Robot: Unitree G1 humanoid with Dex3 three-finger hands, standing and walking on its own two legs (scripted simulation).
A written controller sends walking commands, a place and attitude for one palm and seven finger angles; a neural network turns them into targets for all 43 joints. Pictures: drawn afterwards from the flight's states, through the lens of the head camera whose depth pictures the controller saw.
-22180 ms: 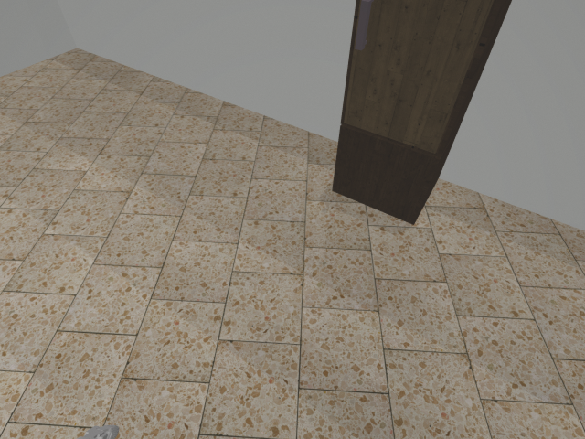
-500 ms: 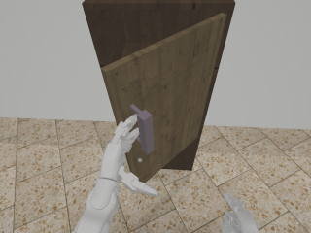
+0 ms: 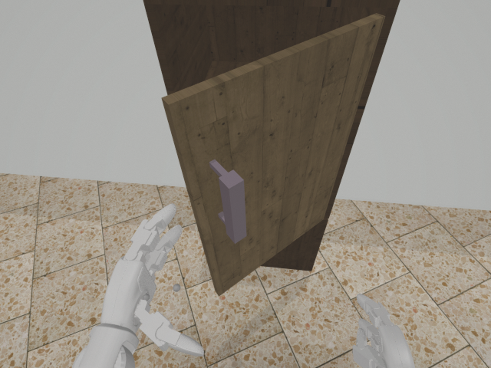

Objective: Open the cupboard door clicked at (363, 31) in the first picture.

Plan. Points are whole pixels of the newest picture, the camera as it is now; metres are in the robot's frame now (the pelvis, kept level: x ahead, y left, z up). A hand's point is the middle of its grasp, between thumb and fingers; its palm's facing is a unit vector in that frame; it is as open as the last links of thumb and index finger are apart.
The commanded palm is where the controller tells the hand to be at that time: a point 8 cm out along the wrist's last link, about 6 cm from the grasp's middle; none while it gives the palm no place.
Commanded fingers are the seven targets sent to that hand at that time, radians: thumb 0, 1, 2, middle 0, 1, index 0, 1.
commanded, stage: slide the hand sideways off the handle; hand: left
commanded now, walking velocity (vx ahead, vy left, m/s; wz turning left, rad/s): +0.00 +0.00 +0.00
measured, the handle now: (226, 202) +0.35 +0.06 +0.10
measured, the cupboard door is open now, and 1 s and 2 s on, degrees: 44 44 44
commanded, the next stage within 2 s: draw the hand back to the body in 0.04 s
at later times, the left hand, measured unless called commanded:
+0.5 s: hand (141, 286) +0.20 +0.15 +0.12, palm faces -0.04 -1.00 -0.07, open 16.3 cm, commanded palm +0.17 +0.21 +0.13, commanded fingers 0.00 -0.50 0.30 -0.15 -0.30 -0.15 -0.30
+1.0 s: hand (65, 268) +0.20 +0.23 +0.16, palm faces +0.30 -0.89 -0.36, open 13.2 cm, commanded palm +0.15 +0.28 +0.18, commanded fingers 0.00 0.34 0.66 -0.18 -0.30 -0.18 -0.30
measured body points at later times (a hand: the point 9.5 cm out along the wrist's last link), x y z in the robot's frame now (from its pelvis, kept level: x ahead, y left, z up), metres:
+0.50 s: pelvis +0.00 +0.01 +0.00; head +0.00 -0.01 +0.45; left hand +0.19 +0.20 +0.12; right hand +0.18 -0.20 -0.06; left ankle -0.02 +0.14 -0.70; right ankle +0.01 -0.11 -0.70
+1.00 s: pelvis +0.01 +0.02 +0.03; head -0.01 +0.01 +0.48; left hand +0.18 +0.27 +0.18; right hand +0.19 -0.19 -0.04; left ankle -0.02 +0.14 -0.70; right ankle +0.01 -0.11 -0.70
